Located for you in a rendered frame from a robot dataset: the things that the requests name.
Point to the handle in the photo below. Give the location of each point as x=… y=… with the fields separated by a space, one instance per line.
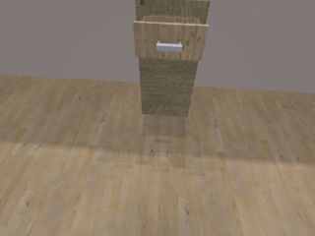
x=169 y=47

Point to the drawer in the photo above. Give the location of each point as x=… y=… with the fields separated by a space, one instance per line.
x=170 y=30

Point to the cabinet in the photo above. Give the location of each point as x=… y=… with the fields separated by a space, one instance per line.
x=167 y=84

